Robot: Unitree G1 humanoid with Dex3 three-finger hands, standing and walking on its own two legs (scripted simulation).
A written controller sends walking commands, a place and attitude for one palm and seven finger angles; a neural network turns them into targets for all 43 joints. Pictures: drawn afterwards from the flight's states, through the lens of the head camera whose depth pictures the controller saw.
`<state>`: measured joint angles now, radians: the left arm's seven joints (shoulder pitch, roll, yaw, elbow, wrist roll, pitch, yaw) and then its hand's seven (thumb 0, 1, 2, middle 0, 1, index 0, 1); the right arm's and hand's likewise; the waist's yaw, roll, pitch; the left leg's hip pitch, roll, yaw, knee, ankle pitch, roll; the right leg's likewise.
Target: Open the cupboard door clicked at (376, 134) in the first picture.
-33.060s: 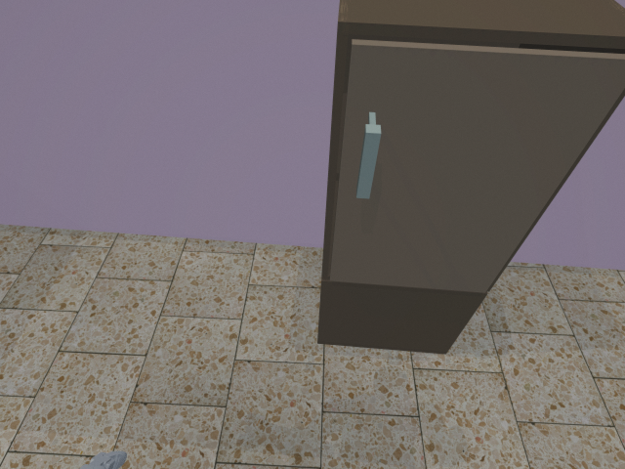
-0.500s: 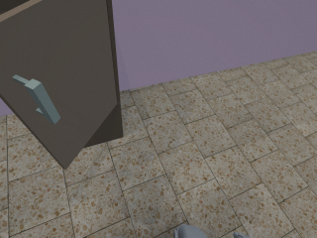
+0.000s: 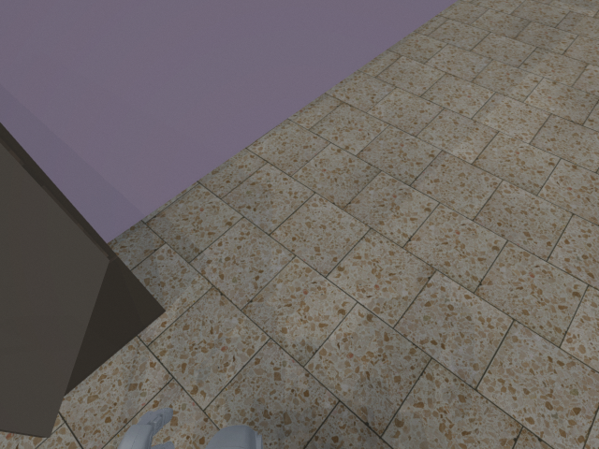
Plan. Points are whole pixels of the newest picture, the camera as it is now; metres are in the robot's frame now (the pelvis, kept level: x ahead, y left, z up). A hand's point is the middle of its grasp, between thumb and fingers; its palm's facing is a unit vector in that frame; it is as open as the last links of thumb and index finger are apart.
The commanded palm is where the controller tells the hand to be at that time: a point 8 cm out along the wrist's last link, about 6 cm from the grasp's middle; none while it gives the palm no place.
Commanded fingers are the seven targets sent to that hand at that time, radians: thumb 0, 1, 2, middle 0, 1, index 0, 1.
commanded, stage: walk to a spot facing it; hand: left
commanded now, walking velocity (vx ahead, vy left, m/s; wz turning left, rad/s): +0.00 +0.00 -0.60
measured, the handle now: out of the picture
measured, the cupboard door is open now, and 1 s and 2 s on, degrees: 44 44 44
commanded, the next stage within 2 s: turn to face it in 1.82 s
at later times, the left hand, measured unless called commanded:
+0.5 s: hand out of the picture +0.13 +0.24 -0.17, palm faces -0.19 -0.96 -0.20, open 7.4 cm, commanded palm none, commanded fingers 0.00 0.90 0.90 -0.20 -0.30 -0.20 -0.30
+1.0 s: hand (255, 355) +0.28 +0.09 -0.16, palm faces -0.55 -0.81 -0.21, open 7.4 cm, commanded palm none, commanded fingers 0.00 0.90 0.90 -0.20 -0.30 -0.20 -0.30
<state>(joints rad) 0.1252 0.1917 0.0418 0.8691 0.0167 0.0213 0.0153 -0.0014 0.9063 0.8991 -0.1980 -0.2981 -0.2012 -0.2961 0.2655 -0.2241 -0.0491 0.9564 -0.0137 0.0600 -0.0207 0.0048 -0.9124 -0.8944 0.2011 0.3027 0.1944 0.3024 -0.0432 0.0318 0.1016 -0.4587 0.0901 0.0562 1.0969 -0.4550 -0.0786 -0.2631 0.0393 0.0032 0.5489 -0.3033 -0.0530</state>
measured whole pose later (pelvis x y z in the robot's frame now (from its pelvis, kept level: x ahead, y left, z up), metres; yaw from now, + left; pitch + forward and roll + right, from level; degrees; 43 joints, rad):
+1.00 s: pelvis +0.12 -0.04 +0.01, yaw -35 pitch +1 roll +0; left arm 0.26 0.20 0.05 0.95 0.03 -0.03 -0.02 0.00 0.91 0.90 -0.20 -0.30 -0.20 -0.30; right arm 0.24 -0.23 -0.06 0.93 -0.03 0.00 0.02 0.01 -0.91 -0.89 0.20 0.30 0.19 0.30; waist -0.02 0.00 0.05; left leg -0.54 0.11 0.05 0.89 -0.29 -0.08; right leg -0.14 0.02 0.02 0.41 -0.30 -0.02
